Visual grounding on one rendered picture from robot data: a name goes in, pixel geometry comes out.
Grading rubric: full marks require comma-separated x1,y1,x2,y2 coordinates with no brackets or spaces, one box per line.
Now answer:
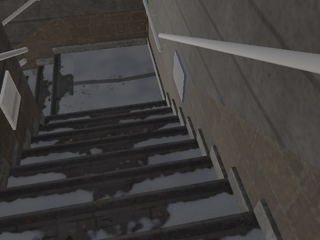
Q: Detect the stairs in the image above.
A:
0,100,265,240
25,64,54,117

